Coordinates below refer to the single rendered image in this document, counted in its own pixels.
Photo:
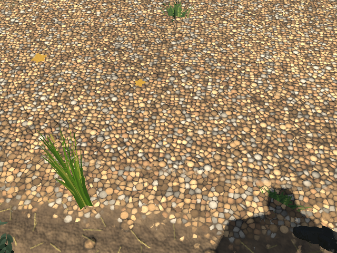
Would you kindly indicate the robot right hand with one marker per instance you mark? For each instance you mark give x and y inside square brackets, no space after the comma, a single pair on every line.
[325,237]

